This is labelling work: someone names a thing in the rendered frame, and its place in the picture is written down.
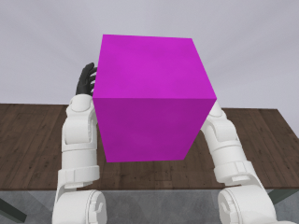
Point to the robot right forearm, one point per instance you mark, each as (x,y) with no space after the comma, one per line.
(231,165)

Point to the robot left upper arm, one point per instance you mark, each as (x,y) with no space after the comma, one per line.
(81,207)

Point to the robot left forearm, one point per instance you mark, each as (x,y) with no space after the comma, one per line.
(79,144)

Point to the robot right upper arm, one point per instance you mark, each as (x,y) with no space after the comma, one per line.
(246,205)

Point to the table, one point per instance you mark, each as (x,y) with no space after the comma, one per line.
(31,156)

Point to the robot left hand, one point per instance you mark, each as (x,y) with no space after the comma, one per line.
(84,82)

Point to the carton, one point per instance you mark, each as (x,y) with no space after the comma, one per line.
(151,97)

